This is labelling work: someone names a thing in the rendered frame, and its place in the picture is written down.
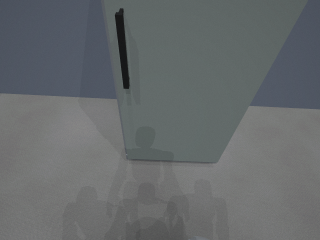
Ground fridge door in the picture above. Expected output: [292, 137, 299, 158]
[104, 0, 308, 163]

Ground handle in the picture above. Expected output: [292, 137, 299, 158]
[115, 8, 130, 89]

